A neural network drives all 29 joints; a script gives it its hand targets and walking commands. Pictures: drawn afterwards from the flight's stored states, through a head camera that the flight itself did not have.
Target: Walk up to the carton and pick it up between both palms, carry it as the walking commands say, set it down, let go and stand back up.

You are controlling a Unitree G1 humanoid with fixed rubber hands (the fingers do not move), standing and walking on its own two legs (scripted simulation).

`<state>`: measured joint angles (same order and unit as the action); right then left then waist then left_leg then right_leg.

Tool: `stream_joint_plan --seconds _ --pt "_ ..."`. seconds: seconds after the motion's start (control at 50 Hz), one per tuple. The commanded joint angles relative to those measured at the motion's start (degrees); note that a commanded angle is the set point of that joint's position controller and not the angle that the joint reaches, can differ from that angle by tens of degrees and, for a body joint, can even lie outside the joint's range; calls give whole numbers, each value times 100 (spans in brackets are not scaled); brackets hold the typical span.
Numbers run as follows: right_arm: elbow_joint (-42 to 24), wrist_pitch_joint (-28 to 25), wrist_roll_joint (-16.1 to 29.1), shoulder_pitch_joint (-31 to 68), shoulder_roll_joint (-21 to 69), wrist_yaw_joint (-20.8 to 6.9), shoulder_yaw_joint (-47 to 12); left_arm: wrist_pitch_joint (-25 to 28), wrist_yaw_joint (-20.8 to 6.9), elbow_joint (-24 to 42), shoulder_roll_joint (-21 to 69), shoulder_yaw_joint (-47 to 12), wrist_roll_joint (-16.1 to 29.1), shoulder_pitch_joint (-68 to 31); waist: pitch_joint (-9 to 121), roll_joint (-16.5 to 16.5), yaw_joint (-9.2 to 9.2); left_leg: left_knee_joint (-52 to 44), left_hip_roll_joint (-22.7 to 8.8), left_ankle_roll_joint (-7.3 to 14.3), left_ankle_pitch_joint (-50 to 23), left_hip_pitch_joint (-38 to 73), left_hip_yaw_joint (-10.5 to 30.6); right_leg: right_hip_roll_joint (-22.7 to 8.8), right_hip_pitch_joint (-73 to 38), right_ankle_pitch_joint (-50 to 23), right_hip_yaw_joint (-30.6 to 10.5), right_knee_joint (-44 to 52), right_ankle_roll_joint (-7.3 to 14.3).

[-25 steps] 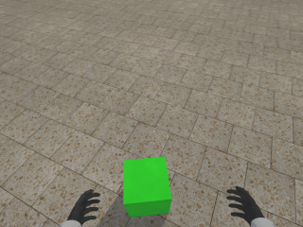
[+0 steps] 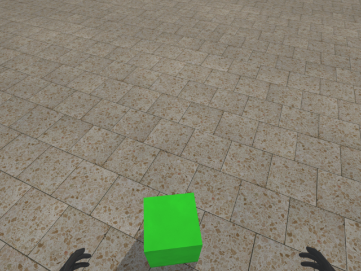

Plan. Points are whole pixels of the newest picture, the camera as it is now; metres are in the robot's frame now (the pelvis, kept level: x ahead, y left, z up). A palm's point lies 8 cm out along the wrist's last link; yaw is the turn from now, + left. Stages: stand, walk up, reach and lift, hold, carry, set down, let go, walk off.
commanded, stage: stand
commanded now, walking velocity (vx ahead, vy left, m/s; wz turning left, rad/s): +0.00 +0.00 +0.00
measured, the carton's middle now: (171, 230) +0.42 +0.07 -0.63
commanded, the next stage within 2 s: none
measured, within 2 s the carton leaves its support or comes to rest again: neither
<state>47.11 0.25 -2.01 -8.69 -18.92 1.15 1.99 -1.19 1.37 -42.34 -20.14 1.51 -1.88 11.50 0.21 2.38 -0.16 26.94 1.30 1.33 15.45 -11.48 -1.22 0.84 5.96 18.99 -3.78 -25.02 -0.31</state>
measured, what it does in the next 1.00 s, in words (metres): stands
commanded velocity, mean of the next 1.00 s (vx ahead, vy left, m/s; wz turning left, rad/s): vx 0.00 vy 0.00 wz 0.00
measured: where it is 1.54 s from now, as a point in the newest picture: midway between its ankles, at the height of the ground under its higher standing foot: outside the picture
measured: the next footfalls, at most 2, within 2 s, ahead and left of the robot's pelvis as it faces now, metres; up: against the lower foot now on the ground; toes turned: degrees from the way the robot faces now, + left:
none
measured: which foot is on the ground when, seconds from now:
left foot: down 0.00-1.00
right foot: down 0.00-1.00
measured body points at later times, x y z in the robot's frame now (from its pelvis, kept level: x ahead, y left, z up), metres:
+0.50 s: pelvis -0.01 +0.00 +0.01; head -0.02 +0.01 +0.45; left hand +0.10 +0.30 -0.11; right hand +0.10 -0.31 -0.10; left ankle -0.01 +0.10 -0.74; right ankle -0.06 -0.13 -0.74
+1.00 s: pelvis -0.03 +0.00 +0.01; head -0.03 +0.01 +0.46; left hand +0.07 +0.31 -0.11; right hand +0.07 -0.32 -0.10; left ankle -0.01 +0.10 -0.74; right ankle -0.06 -0.13 -0.74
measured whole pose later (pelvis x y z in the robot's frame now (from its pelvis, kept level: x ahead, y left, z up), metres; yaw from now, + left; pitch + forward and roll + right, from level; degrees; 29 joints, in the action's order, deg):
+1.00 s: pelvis -0.03 +0.00 +0.01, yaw +0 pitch -2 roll +0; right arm 59.5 -0.7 -0.8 -6.8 -21.6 0.7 1.0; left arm 0.5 0.9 -56.1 -22.5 -0.4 -1.2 9.4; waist -1.0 1.4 -0.2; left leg 20.3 1.0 1.3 10.0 -8.1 -1.3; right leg 1.0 2.9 13.7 -4.0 -18.9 -0.3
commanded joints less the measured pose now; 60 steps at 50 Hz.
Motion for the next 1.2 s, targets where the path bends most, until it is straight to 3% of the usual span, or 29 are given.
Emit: stream_joint_plan --seconds 0.0,0.62,1.18 --pt "-188 -86 12 182 -944 30 203 102 33 210 -795 169 8 -102 327 -246 9 -277 -658 -80 -2207 617 629 -481 276 -1938 -308 255 -33" --pt "719 -137 97 371 -1179 -4 124 206 1 -804 -1071 24 41 -276 -36 -209 -9 -852 -769 -29 -1314 663 751 -627 207 -1319 -519 838 66" --pt "1105 -163 135 463 -1311 -26 56 237 -31 -1256 -1171 -19 83 -421 -26 -222 -11 -985 -828 -1 -1312 699 795 -681 171 -1297 -532 986 128"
